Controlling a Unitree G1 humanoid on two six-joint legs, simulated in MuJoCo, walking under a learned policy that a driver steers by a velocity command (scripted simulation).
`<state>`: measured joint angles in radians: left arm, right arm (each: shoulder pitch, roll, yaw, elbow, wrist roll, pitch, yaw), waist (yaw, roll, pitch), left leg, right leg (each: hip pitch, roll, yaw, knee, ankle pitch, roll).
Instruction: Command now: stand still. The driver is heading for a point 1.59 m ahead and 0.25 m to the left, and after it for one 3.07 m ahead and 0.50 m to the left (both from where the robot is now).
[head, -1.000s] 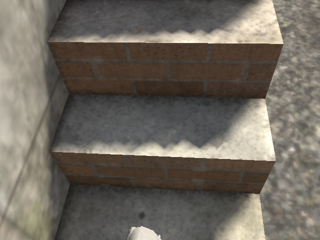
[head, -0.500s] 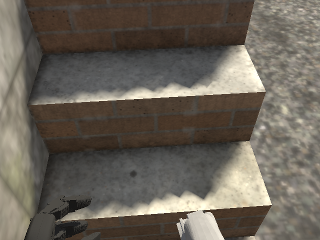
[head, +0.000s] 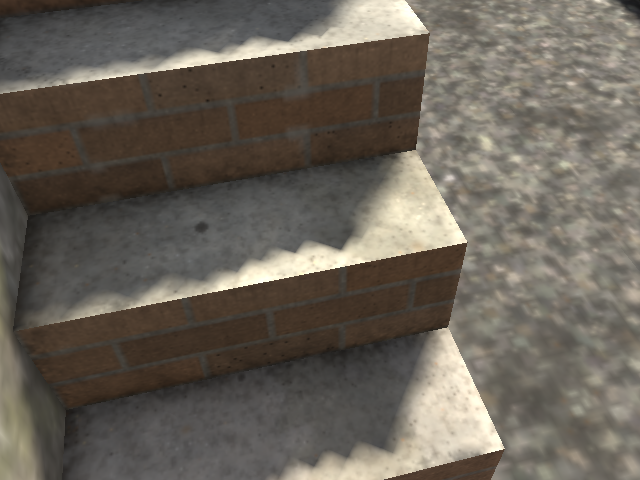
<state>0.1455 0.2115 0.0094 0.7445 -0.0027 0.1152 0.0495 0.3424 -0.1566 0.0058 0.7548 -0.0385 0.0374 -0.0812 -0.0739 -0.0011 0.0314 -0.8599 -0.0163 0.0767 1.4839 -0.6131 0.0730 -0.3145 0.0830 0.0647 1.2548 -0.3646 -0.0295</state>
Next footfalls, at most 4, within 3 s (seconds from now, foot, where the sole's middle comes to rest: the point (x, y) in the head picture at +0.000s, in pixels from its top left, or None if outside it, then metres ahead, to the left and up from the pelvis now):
0.12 right None -0.09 -0.09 -0.83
0.52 left None -0.20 0.04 -0.83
0.94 right None -0.08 -0.19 -0.83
1.40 left None -0.02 -0.07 -0.83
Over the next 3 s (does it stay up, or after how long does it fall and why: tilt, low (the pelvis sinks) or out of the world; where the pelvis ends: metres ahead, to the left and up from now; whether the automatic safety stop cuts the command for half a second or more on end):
stays up -0.04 -0.14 -0.05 its command is cut before an obstacle after 2.0 s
